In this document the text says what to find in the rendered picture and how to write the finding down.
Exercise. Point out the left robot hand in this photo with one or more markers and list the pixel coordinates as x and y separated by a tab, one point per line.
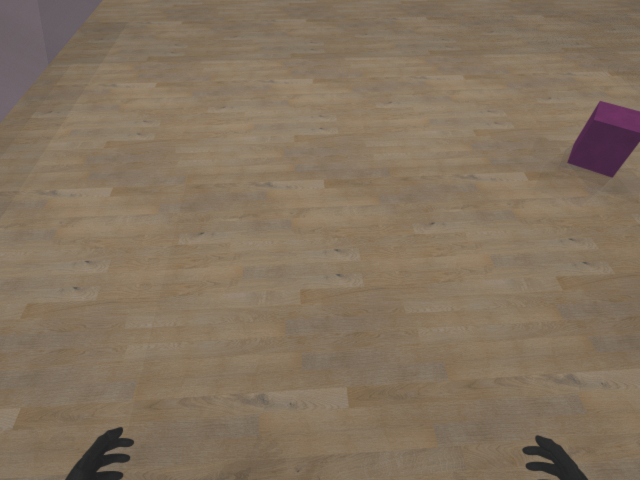
86	468

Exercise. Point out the carton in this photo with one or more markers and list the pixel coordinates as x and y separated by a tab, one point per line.
608	138

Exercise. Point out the right robot hand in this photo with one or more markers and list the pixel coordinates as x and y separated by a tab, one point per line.
564	467

